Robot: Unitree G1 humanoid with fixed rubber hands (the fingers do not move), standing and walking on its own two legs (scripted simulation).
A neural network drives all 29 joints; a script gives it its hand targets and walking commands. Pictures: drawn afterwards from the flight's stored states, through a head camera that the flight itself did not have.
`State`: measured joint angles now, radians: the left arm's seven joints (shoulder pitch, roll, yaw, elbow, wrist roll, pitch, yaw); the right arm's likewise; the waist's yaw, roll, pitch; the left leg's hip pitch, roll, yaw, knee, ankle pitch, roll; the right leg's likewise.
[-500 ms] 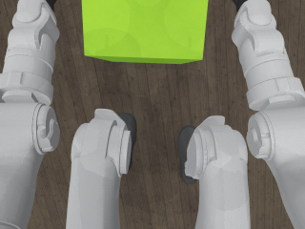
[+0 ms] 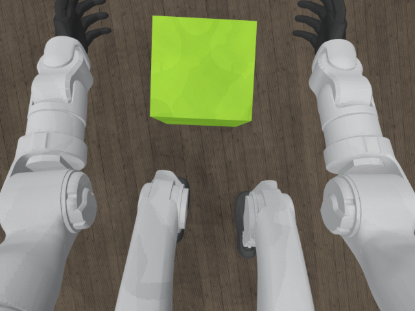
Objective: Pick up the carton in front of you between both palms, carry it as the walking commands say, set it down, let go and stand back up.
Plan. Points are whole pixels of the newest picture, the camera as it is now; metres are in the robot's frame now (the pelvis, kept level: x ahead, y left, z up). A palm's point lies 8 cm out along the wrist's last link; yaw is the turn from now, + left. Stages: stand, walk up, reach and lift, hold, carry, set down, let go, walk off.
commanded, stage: set down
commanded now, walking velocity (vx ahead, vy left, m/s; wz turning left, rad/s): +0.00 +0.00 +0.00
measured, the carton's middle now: (202, 82) +0.52 +0.06 -0.36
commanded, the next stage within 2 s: let go in 0.44 s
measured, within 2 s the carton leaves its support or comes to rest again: neither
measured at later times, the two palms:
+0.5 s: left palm out of the picture +0.50 +0.27 +0.04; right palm out of the picture +0.54 -0.13 +0.04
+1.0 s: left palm out of the picture +0.37 +0.26 +0.15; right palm out of the picture +0.41 -0.18 +0.15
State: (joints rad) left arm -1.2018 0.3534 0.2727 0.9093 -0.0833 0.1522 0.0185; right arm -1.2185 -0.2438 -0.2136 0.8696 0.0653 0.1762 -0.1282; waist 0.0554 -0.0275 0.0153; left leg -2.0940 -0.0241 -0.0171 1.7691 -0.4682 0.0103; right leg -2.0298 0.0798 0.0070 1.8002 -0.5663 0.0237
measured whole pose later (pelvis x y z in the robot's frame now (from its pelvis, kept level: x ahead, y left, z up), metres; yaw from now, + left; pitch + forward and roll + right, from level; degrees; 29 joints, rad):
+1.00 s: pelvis +0.09 +0.01 +0.25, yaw +2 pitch +27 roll -1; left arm -0.25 0.22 0.16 0.61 0.01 0.01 -0.07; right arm -0.26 -0.15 -0.14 0.60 -0.05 0.03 -0.01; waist 0.03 0.00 -0.08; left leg -0.93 -0.04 -0.03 0.73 -0.27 0.02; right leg -0.88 0.03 0.05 0.73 -0.33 0.01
